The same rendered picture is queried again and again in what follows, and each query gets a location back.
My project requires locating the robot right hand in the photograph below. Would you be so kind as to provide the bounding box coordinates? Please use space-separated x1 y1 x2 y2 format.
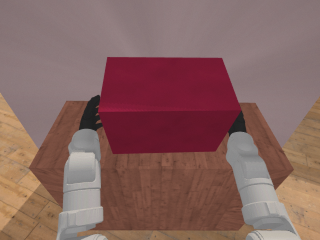
228 111 247 137

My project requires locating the pedestal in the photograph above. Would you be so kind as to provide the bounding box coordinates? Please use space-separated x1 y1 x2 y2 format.
29 101 294 231

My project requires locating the right robot forearm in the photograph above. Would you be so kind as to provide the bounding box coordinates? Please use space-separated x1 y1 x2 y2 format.
226 131 301 240

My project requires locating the robot left hand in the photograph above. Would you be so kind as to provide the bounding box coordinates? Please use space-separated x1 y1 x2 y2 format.
79 95 103 131

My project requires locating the right robot upper arm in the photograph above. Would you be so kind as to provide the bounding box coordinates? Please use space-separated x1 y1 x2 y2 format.
245 230 300 240

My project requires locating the left robot forearm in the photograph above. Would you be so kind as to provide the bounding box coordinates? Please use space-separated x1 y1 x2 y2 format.
56 128 104 240

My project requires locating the carton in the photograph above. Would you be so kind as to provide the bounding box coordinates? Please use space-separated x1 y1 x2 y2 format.
98 57 241 154

